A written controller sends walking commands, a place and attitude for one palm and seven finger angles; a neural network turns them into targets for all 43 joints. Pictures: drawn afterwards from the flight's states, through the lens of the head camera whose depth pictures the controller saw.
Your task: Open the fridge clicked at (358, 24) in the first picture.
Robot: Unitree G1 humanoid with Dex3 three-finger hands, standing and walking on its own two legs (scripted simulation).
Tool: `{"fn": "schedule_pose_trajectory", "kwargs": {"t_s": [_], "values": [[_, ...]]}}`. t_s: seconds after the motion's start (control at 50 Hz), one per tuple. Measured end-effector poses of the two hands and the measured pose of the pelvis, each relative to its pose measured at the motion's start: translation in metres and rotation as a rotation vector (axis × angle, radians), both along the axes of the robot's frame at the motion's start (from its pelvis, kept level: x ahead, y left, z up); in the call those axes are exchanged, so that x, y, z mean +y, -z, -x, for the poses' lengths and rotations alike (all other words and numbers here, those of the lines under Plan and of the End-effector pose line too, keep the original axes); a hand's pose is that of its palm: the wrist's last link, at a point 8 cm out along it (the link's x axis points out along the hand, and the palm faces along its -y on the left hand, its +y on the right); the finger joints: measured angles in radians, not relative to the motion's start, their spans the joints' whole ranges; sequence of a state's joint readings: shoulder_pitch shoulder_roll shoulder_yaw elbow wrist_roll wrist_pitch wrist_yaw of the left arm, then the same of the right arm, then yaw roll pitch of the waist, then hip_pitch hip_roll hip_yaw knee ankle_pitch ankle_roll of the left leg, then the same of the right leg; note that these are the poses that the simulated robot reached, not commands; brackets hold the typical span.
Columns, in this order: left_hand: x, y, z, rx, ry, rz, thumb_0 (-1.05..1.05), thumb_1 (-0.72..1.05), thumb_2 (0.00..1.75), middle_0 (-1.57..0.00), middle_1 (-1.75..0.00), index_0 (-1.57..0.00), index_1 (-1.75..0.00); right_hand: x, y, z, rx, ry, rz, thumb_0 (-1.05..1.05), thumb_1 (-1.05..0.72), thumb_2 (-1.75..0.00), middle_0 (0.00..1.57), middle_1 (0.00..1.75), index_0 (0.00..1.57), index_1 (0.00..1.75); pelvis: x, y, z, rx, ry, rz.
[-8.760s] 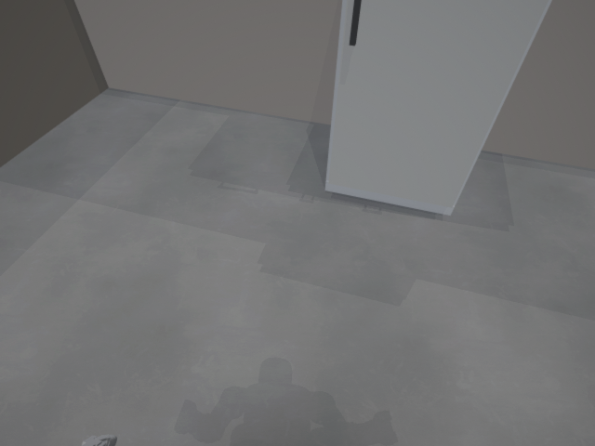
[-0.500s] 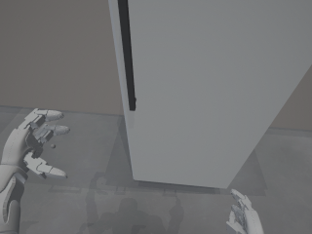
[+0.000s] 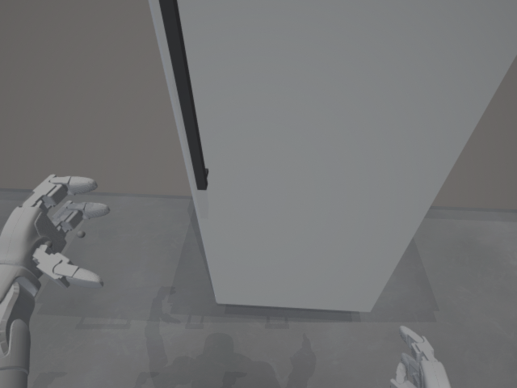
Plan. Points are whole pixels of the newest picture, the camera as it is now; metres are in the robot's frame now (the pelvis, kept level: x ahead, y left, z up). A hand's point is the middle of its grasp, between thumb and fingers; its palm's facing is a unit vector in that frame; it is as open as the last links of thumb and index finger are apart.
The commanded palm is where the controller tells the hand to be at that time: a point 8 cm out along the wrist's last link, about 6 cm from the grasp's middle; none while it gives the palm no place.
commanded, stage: raise the hand to about handle height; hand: left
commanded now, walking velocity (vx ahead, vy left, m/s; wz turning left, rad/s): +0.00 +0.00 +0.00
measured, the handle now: (190, 104) +0.53 +0.18 +0.19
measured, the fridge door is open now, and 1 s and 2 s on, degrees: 0 0 0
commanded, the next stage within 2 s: move the hooked fingers beside the handle in 0.16 s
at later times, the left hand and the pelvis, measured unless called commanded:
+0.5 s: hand (95, 219) +0.30 +0.27 +0.13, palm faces +0.08 -1.00 +0.00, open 14.0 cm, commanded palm +0.28 +0.31 +0.14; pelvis +0.00 +0.00 +0.00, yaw +0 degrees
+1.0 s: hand (122, 190) +0.36 +0.26 +0.13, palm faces +0.05 -1.00 +0.01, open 14.0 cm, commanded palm +0.34 +0.30 +0.13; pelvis +0.01 +0.01 +0.00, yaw +0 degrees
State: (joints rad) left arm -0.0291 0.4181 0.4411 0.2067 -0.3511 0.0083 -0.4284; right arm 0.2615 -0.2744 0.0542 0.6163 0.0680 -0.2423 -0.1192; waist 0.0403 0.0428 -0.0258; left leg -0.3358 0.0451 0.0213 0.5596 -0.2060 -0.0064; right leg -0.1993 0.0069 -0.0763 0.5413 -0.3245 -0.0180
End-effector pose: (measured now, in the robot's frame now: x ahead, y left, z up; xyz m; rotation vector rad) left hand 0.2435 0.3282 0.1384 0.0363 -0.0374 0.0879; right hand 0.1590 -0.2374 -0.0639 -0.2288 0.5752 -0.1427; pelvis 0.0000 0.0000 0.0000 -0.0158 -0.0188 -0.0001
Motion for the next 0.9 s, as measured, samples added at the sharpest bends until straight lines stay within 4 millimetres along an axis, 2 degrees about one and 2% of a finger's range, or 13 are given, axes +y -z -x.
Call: {"fn": "schedule_pose_trajectory", "kwargs": {"t_s": [0.32, 0.42, 0.6, 0.9], "values": [[-0.002, 0.001, -0.008, 0.004, 0.004, 0.016, -0.01, -0.5, 0.3, -0.3, -1.2, -0.3, -1.2, 0.002, 0.0, -0.014, -0.011, -0.003, -0.015, 0.02, -0.9, -0.9, 0.2, 0.3, 0.21, 0.3, -0.003, 0.001, -0.006, 0.011, 0.003, -0.005], [-0.003, 0.005, -0.018, 0.01, 0.004, 0.03, -0.01, -0.5, 0.3, -0.3, -1.2, -0.3, -1.2, 0.004, 0.002, -0.014, 0.005, -0.004, -0.004, 0.02, -0.9, -0.9, 0.2, 0.3, 0.21, 0.3, 0.0, 0.002, -0.005, 0.014, -0.006, -0.002], [-0.005, 0.005, -0.046, 0.01, 0.021, 0.037, -0.01, -0.5, 0.3, -0.3, -1.2, -0.3, -1.2, 0.007, 0.005, -0.004, 0.039, 0.019, -0.002, 0.02, -0.9, -0.9, 0.2, 0.3, 0.21, 0.3, 0.004, 0.002, -0.004, 0.027, 0.002, -0.001], [-0.011, 0.007, -0.082, 0.014, 0.03, 0.044, -0.01, -0.5, 0.3, -0.3, -1.2, -0.3, -1.2, 0.005, 0.016, 0.02, 0.14, 0.061, 0.012, 0.02, -0.9, -0.9, 0.2, 0.3, 0.21, 0.3, 0.013, 0.003, -0.005, 0.05, 0.008, 0.003]]}}
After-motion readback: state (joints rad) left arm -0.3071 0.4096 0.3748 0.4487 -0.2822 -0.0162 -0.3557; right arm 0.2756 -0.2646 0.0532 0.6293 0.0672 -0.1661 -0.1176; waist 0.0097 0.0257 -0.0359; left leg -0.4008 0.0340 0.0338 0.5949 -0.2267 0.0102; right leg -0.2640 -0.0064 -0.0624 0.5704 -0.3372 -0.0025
